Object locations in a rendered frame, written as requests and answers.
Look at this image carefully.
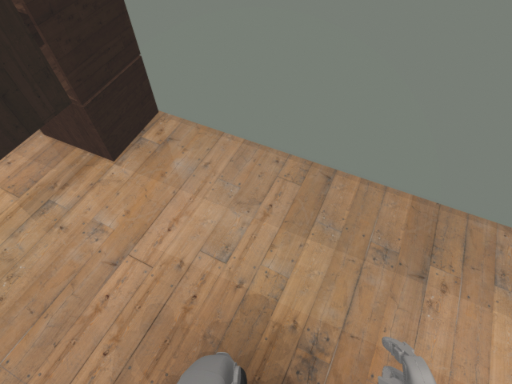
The robot left shin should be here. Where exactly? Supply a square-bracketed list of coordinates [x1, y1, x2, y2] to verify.
[216, 352, 234, 362]

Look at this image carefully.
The left robot thigh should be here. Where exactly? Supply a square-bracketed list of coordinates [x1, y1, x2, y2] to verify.
[177, 354, 241, 384]

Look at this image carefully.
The cupboard door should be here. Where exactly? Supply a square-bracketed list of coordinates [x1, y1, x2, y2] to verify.
[0, 0, 72, 160]

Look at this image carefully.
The right robot hand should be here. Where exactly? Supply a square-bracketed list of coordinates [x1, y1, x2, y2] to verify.
[378, 337, 437, 384]

